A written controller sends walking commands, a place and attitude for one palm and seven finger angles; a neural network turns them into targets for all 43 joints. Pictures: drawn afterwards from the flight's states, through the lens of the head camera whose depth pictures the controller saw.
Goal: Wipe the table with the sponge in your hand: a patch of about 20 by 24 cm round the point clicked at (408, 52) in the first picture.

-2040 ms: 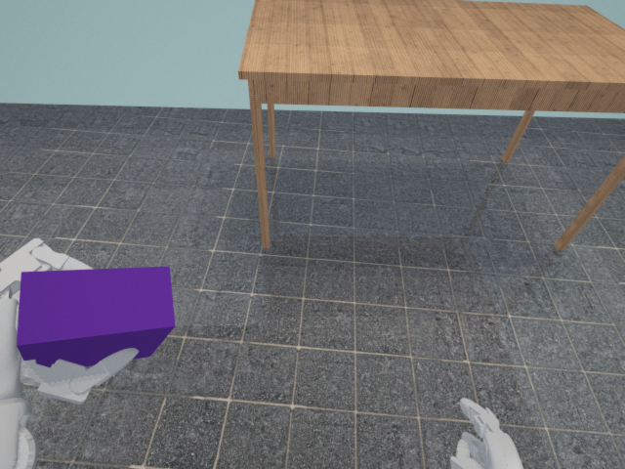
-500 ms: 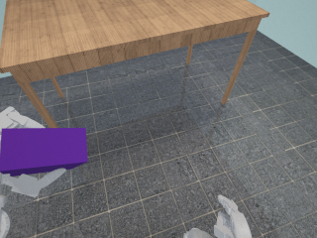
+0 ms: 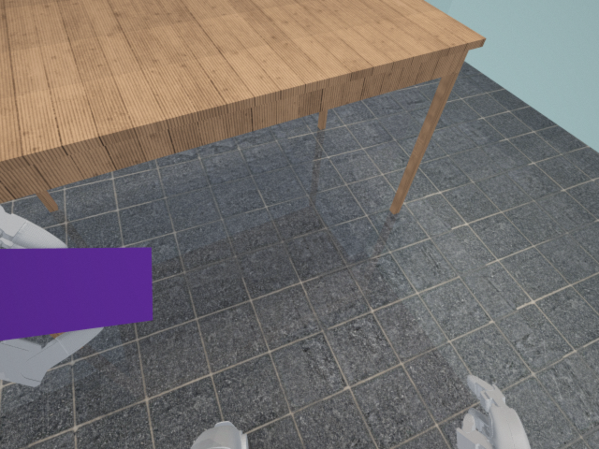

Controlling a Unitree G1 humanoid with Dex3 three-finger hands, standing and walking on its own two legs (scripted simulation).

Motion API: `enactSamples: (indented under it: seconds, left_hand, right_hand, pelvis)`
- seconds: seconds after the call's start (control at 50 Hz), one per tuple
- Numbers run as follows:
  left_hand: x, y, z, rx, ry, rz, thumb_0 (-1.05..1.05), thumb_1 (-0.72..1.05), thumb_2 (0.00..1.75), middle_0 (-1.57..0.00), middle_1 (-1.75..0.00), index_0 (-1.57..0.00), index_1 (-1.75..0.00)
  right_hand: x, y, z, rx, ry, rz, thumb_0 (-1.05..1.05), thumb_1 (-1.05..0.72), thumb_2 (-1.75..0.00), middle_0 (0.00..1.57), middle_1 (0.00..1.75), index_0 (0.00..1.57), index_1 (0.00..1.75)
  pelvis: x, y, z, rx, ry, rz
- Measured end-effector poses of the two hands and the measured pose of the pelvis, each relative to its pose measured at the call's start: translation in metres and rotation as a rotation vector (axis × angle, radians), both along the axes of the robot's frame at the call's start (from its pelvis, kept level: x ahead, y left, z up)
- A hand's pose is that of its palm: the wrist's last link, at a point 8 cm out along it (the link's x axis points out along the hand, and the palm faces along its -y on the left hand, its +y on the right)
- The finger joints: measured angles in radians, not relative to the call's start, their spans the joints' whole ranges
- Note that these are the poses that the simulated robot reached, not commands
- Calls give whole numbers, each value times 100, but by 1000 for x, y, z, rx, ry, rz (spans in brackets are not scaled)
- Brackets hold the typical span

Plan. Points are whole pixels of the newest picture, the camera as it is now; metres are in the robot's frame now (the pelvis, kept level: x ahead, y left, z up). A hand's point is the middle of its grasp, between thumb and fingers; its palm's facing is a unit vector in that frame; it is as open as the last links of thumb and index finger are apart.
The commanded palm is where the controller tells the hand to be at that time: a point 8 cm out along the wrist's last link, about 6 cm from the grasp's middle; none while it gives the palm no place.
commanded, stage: take the last steps up to it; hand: left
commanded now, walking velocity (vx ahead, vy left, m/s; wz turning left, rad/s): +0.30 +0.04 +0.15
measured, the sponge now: (81, 289) +0.23 +0.20 +0.18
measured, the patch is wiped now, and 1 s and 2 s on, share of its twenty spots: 0.00 0.00 0.00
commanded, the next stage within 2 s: come to a stop and stand still in 1.66 s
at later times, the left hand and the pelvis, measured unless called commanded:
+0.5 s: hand (87, 210) +0.31 +0.23 +0.18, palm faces +0.53 -0.73 -0.43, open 9.9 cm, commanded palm +0.26 +0.26 +0.19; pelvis +0.12 -0.03 +0.00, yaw +5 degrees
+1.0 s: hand (124, 123) +0.44 +0.23 +0.19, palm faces +0.46 -0.79 -0.42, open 9.9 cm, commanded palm +0.37 +0.27 +0.19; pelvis +0.23 -0.02 +0.01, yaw +3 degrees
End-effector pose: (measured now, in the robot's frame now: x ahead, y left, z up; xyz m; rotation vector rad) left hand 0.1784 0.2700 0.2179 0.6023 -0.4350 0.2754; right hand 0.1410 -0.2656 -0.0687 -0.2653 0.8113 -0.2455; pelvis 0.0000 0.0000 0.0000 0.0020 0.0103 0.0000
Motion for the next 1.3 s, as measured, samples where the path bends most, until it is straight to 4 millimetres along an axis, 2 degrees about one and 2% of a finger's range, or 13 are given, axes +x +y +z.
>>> enactSamples:
  seconds: [0.14,0.24,0.32,0.4,0.48,0.58,0.66,0.78,0.9,1.04,1.12,1.2,1.3]
  left_hand:
    - [47,36,-30,-139,-4,104,0,-47,98,-76,-133,-77,-133]
    - [58,17,-24,-174,16,80,0,-47,98,-76,-133,-77,-133]
    - [57,-1,-5,-99,15,75,0,-47,98,-76,-133,-77,-133]
    - [64,-6,0,-28,29,166,0,-47,98,-76,-133,-77,-133]
    - [82,-8,-17,-97,72,253,0,-47,98,-76,-133,-77,-133]
    - [113,-17,-34,-178,150,252,0,-47,98,-76,-133,-77,-133]
    - [138,-24,-30,-151,147,178,0,-47,98,-76,-133,-77,-133]
    - [168,-7,-16,-78,19,112,0,-47,98,-76,-134,-77,-133]
    - [204,11,-16,-94,4,141,0,-47,99,-76,-134,-77,-134]
    - [218,-15,-10,-102,74,136,0,-48,99,-76,-134,-76,-134]
    - [228,-29,-10,-57,104,181,0,-48,99,-76,-134,-76,-134]
    - [246,-40,-18,-63,105,239,0,-48,99,-76,-134,-76,-134]
    - [274,-50,-26,-134,145,242,0,-48,99,-76,-134,-76,-134]
  right_hand:
    - [59,45,-4,72,-78,35,1,-91,-90,20,30,19,29]
    - [84,76,-2,155,-87,126,1,-90,-90,20,30,20,29]
    - [100,82,-9,201,-73,166,1,-90,-90,20,30,20,30]
    - [117,69,-27,231,-41,178,1,-90,-90,21,30,20,30]
    - [135,41,-42,199,24,181,1,-90,-90,21,30,20,30]
    - [159,3,-27,108,60,153,2,-90,-90,20,30,20,30]
    - [182,-14,-10,38,41,134,2,-91,-90,20,30,20,29]
    - [221,-10,1,-24,-37,96,2,-91,-90,20,30,19,29]
    - [249,28,-1,83,-75,106,1,-91,-90,20,30,19,29]
    - [265,55,-11,201,-48,158,1,-90,-90,20,30,20,30]
    - [278,46,-28,230,-15,174,1,-90,-90,21,30,20,30]
    - [297,20,-48,213,28,185,1,-90,-90,21,30,20,30]
    - [322,-19,-36,141,57,162,2,-90,-90,20,30,20,30]
  pelvis:
    - [42,11,-8,-8,-37,1]
    - [58,6,1,-25,-31,20]
    - [75,-5,5,-29,-21,38]
    - [96,-22,-1,-15,-14,53]
    - [116,-33,-3,-3,-20,85]
    - [140,-37,9,29,-13,91]
    - [157,-36,12,33,-5,96]
    - [192,-19,-3,16,-14,68]
    - [212,-17,0,-2,-16,66]
    - [240,-27,9,-11,1,66]
    - [260,-43,4,4,-2,73]
    - [278,-59,-6,8,-14,94]
    - [299,-67,6,33,-8,96]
